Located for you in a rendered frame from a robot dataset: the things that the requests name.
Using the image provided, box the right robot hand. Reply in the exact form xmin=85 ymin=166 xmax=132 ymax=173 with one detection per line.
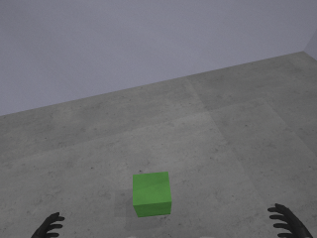
xmin=267 ymin=203 xmax=313 ymax=238

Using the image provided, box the left robot hand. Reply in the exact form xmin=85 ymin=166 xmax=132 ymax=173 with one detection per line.
xmin=31 ymin=212 xmax=65 ymax=238

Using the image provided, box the carton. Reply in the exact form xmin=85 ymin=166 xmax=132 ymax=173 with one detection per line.
xmin=133 ymin=172 xmax=172 ymax=217

